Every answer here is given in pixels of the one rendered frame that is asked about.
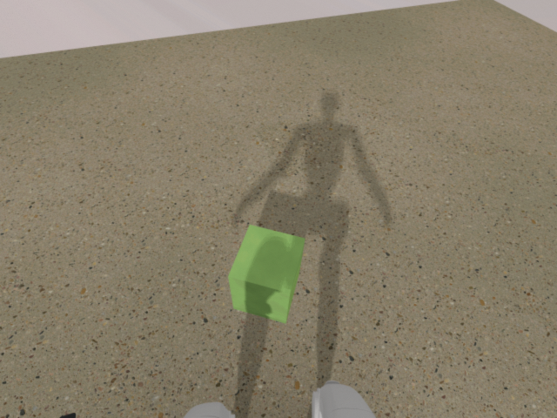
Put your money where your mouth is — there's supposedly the carton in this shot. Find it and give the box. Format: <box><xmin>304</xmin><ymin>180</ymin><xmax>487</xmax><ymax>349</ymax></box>
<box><xmin>228</xmin><ymin>225</ymin><xmax>305</xmax><ymax>324</ymax></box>

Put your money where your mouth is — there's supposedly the robot right thigh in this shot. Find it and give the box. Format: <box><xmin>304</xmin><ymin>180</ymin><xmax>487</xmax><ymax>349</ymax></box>
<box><xmin>312</xmin><ymin>384</ymin><xmax>376</xmax><ymax>418</ymax></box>

